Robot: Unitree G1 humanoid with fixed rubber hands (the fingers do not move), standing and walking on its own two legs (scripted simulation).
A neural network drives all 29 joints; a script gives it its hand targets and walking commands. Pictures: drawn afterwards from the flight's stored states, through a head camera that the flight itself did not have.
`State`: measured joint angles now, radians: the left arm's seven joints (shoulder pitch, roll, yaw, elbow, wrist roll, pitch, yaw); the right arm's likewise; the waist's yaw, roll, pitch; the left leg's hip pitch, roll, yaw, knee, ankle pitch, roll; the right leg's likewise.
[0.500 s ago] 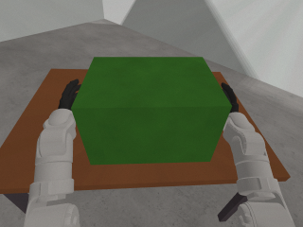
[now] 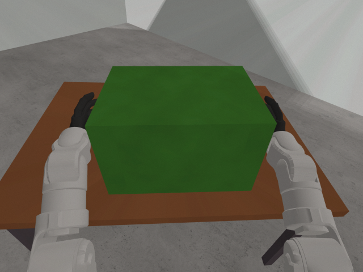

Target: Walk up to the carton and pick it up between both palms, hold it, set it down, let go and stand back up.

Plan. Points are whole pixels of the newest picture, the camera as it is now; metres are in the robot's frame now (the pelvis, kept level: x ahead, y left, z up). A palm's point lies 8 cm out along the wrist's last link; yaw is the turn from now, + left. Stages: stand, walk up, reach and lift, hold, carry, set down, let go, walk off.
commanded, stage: hold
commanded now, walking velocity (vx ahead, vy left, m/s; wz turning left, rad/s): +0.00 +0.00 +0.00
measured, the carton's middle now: (179, 126) +0.40 +0.00 +0.14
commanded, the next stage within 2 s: none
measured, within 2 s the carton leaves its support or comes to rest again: neither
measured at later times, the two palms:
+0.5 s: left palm (83, 128) +0.36 +0.20 +0.17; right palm (273, 131) +0.35 -0.21 +0.17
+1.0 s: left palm (82, 127) +0.35 +0.20 +0.17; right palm (275, 132) +0.35 -0.21 +0.17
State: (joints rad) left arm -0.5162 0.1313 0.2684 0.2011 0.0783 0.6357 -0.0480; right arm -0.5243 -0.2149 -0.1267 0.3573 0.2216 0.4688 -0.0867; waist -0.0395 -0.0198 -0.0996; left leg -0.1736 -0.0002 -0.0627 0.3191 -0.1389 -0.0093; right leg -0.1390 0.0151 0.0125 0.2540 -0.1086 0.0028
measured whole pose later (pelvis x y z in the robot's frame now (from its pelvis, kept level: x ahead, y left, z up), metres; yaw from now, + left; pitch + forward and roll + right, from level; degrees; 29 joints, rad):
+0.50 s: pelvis +0.00 +0.00 +0.00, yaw +0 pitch +0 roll -1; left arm -0.52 0.13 0.27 0.20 0.08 0.64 -0.04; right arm -0.52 -0.22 -0.13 0.37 0.22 0.46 -0.08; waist -0.04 -0.02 -0.10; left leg -0.17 0.00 -0.06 0.32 -0.14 -0.01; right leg -0.14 0.02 0.02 0.26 -0.11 0.00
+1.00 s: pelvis +0.00 +0.00 +0.00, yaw +0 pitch -1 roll -1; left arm -0.50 0.12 0.25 0.14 0.08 0.66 -0.03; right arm -0.50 -0.22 -0.14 0.33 0.24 0.45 -0.07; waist -0.04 -0.02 -0.09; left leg -0.16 0.00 -0.06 0.31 -0.14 -0.01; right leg -0.13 0.01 0.01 0.25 -0.11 0.00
